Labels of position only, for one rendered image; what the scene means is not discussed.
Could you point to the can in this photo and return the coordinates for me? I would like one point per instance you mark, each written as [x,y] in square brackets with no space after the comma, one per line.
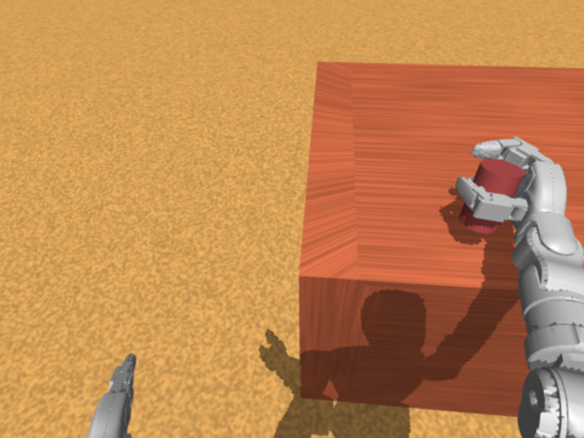
[496,176]

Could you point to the left robot hand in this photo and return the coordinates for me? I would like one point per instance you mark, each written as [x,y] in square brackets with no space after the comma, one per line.
[112,415]

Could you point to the right robot arm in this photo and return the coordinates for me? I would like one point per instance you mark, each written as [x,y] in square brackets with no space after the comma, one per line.
[549,258]

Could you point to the right robot hand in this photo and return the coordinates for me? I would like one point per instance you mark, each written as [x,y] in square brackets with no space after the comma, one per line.
[543,188]

